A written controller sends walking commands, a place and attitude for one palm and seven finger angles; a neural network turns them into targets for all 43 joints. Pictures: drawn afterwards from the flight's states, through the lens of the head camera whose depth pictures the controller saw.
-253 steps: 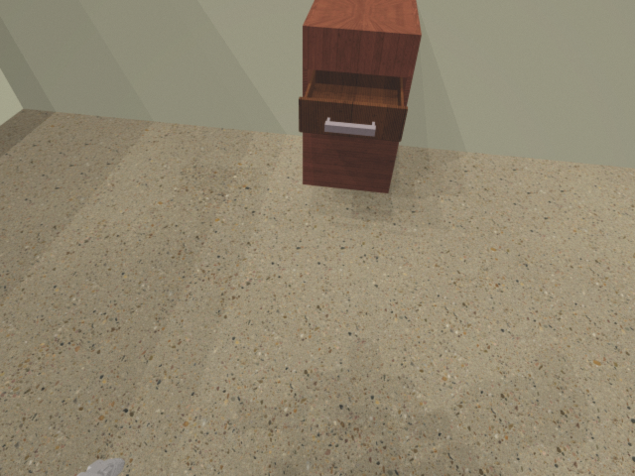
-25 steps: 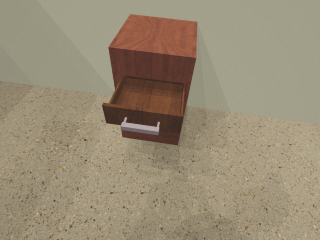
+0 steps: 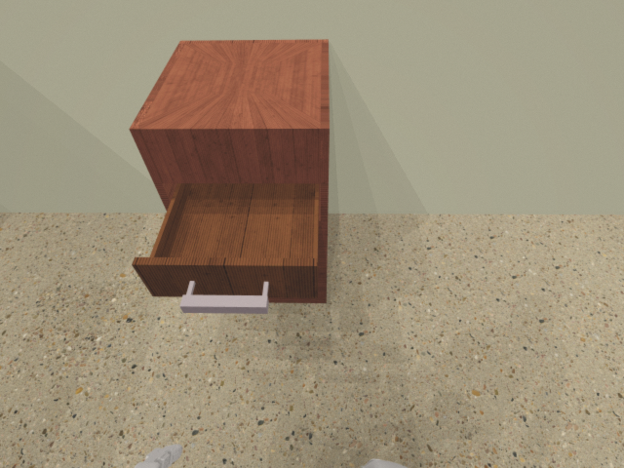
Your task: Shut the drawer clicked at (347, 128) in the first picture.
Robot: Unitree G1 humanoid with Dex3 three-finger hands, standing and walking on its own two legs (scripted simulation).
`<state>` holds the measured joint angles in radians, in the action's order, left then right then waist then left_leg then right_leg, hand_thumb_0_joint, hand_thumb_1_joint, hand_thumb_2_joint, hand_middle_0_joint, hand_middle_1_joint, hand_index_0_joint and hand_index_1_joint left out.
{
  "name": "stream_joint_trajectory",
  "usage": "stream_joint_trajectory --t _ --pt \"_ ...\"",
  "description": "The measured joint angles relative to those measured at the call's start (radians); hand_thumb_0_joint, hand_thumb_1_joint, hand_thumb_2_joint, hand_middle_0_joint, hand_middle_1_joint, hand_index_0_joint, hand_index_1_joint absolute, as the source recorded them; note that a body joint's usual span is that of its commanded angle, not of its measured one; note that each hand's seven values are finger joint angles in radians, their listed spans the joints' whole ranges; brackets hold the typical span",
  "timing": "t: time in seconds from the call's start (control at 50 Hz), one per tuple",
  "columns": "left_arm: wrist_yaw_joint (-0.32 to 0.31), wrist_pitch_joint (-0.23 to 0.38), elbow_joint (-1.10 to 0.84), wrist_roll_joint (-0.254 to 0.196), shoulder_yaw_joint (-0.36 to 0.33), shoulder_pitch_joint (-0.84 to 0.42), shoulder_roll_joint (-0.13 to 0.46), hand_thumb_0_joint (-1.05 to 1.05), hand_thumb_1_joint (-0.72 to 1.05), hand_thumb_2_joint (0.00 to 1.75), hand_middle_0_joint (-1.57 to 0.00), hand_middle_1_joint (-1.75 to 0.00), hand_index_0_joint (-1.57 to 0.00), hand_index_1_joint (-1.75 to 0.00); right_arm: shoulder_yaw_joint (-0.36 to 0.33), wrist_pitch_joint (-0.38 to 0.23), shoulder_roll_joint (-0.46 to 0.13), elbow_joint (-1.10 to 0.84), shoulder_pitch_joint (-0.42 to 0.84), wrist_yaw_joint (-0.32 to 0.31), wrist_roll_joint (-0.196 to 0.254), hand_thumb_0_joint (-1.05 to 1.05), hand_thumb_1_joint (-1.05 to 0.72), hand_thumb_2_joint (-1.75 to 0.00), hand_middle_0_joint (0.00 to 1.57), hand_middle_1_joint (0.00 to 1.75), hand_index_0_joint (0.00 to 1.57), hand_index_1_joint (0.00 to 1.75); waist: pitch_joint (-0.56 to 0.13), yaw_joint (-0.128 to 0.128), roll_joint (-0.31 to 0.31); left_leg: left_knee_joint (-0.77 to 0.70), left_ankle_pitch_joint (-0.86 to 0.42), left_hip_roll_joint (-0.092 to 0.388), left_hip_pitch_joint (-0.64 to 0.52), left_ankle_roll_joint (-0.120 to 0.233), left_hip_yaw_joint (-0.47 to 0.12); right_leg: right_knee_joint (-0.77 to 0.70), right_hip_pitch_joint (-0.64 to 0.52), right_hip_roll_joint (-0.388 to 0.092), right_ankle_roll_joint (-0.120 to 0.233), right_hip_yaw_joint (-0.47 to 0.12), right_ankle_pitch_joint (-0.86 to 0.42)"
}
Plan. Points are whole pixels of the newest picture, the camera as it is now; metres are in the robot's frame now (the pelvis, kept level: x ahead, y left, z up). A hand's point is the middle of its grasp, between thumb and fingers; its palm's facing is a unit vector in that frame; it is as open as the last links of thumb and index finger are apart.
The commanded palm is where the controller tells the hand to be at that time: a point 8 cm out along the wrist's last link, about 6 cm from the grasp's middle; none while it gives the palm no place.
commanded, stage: take the last steps up to it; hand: left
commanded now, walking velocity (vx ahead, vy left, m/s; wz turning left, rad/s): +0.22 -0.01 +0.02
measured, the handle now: (227, 294) +0.49 +0.20 -0.23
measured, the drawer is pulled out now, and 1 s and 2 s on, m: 0.25 0.25 0.25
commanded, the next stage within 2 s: come to a stop and stand still in 0.26 s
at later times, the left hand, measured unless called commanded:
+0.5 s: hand out of the picture +0.08 +0.18 -0.17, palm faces +0.09 -0.99 -0.13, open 7.4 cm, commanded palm none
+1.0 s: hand out of the picture +0.14 +0.14 -0.13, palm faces +0.07 -0.96 -0.28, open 7.4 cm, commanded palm none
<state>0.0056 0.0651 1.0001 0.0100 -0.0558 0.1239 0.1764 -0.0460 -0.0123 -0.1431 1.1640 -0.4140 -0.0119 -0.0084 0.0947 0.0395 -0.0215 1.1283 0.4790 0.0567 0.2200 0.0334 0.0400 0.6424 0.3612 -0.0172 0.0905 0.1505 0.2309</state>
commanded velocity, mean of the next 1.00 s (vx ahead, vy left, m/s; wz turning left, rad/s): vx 0.00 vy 0.03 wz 0.01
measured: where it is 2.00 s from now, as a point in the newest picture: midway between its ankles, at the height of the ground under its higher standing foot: outside the picture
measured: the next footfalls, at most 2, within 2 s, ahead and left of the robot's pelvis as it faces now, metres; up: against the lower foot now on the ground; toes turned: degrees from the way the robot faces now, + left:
left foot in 0.38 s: +0.18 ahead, +0.13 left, +0.00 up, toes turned +6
right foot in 0.76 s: +0.12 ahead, -0.10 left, +0.00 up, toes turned -2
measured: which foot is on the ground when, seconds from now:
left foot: up 0.00-0.36, down 0.38-0.82, up 0.84-1.00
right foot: down 0.00-0.40, up 0.42-0.74, down 0.76-1.00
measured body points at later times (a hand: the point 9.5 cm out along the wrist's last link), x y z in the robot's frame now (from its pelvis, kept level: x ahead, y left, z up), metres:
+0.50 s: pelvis +0.12 +0.02 +0.02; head +0.12 +0.05 +0.47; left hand +0.08 +0.23 -0.16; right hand +0.18 -0.21 -0.12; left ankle +0.14 +0.12 -0.72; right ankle +0.09 -0.08 -0.70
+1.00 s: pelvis +0.10 -0.05 +0.03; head +0.10 -0.09 +0.47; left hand +0.13 +0.19 -0.11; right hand +0.11 -0.28 -0.15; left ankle +0.08 +0.11 -0.68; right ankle +0.12 -0.12 -0.72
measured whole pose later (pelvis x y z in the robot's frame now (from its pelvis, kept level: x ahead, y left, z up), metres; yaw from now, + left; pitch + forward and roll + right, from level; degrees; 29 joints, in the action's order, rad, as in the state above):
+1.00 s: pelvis +0.10 -0.05 +0.03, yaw +0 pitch -1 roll +3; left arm -0.04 0.00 1.07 0.02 -0.04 0.24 0.14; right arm -0.05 0.06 -0.19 1.10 -0.26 -0.01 -0.02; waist 0.01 -0.01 -0.03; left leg 0.73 0.40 0.02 0.28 -0.02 0.03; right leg 0.46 0.22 -0.02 0.07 0.06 0.22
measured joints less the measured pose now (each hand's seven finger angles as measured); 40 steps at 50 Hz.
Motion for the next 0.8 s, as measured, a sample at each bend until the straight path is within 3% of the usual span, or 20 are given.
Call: stream_joint_trajectory --t 0.06,0.18,0.34,0.38,0.46,0.56,0.66,0.74,0.8 --pt "-0.014 -0.008 0.019 0.0 0.007 0.037 -0.017 0.0 0.91 0.9 -0.2 -0.3 -0.2 -0.3 -0.007 0.006 -0.008 -0.032 0.051 0.002 -0.01 0.01 -0.91 -0.9 0.2 0.3 0.2 0.3 -0.021 0.0 -0.007 0.088 -0.104 0.024 0.156 0.0 -0.003 -0.099 -0.07 0.019 -0.004 0.005 -0.025" --pt "-0.027 -0.011 0.061 0.006 0.005 0.117 -0.016 0.0 0.94 0.9 -0.2 -0.3 -0.2 -0.3 -0.011 0.007 -0.006 -0.099 0.143 0.007 -0.018 0.01 -0.91 -0.9 0.2 0.3 0.2 0.3 -0.064 -0.005 -0.009 -0.126 -0.203 0.062 0.281 -0.033 0.005 -0.241 -0.161 0.045 0.002 0.008 -0.055" --pt "-0.016 -0.016 0.107 0.011 0.01 0.201 -0.036 0.01 0.91 0.9 -0.2 -0.3 -0.2 -0.3 -0.009 -0.007 -0.02 -0.1 0.19 0.011 -0.015 0.01 -0.93 -0.9 0.2 0.3 0.2 0.3 -0.08 -0.063 0.011 -0.471 -0.208 0.029 0.151 -0.035 0.03 -0.246 -0.219 0.05 -0.024 0.006 0.004" --pt "-0.016 -0.022 0.121 0.008 0.011 0.225 -0.04 0.01 0.91 0.9 -0.2 -0.3 -0.2 -0.3 -0.003 -0.022 -0.018 -0.1 0.189 0.007 -0.013 0.01 -0.93 -0.9 0.2 0.3 0.2 0.3 -0.085 -0.07 0.013 -0.582 -0.254 0.017 0.076 -0.031 0.036 -0.197 -0.215 0.05 -0.038 0.007 0.046" --pt "-0.029 -0.045 0.156 0.0 0.02 0.227 -0.033 0.01 0.91 0.9 -0.2 -0.3 -0.2 -0.3 0.016 -0.033 0.008 -0.092 0.201 -0.02 -0.013 0.01 -0.94 -0.9 0.2 0.3 0.2 0.3 -0.072 -0.08 0.079 -0.602 -0.234 -0.029 0.03 -0.003 0.071 -0.024 -0.156 0.005 -0.063 -0.051 0.197" --pt "-0.037 -0.07 0.163 -0.001 0.033 0.189 -0.048 0.01 0.91 0.9 -0.2 -0.3 -0.2 -0.3 0.028 -0.011 0.004 -0.078 0.227 -0.048 -0.006 0.0 -0.96 -0.9 0.21 0.3 0.2 0.3 -0.043 -0.071 0.07 -0.688 -0.267 -0.048 -0.03 0.002 0.079 0.014 -0.116 -0.023 -0.088 -0.104 0.204" --pt "-0.039 -0.099 0.128 0.005 0.02 0.15 -0.027 0.01 0.91 0.9 -0.2 -0.3 -0.2 -0.3 0.014 0.016 0.001 -0.079 0.236 -0.046 -0.005 0.0 -0.96 -0.9 0.21 0.3 0.2 0.3 -0.027 -0.059 0.06 -0.7 -0.278 -0.037 -0.034 -0.016 0.078 0.048 -0.081 -0.035 -0.099 -0.118 0.186" --pt "-0.041 -0.098 0.099 0.008 0.011 0.132 -0.003 0.01 0.91 0.9 -0.2 -0.3 -0.2 -0.3 0.004 0.033 -0.006 -0.079 0.227 -0.034 -0.007 0.0 -0.94 -0.9 0.21 0.3 0.2 0.3 -0.032 -0.056 0.048 -0.662 -0.269 -0.02 -0.008 -0.045 0.078 -0.029 -0.106 -0.036 -0.098 -0.115 0.089" --pt "-0.047 -0.081 0.102 0.01 0.018 0.125 -0.004 0.01 0.91 0.9 -0.2 -0.3 -0.19 -0.3 0.0 0.048 -0.021 -0.071 0.219 -0.022 0.001 0.01 -0.93 -0.9 0.21 0.3 0.2 0.3 -0.039 -0.045 0.011 -0.622 -0.241 0.005 0.008 -0.066 0.059 -0.068 -0.127 -0.009 -0.067 -0.105 0.06"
